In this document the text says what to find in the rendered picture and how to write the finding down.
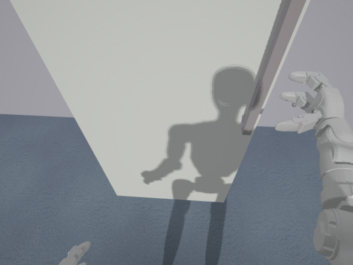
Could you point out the robot right hand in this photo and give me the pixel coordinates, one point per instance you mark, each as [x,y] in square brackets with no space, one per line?
[328,103]

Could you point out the handle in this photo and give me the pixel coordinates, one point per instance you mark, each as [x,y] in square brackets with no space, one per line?
[284,30]

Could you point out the fridge door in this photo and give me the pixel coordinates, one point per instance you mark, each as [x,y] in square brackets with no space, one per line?
[158,87]

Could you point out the robot left hand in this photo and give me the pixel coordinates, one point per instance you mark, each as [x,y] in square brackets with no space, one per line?
[75,254]

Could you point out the robot right upper arm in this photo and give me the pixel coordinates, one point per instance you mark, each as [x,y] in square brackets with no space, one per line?
[333,236]

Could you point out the robot right forearm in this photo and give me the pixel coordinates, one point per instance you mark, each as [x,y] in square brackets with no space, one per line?
[335,145]

